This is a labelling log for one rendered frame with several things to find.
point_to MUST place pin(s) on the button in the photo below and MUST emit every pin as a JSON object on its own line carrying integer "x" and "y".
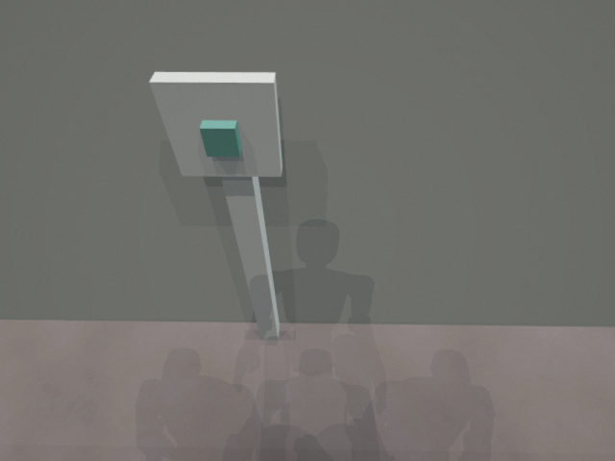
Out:
{"x": 221, "y": 138}

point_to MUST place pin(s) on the panel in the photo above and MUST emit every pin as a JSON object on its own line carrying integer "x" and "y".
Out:
{"x": 185, "y": 99}

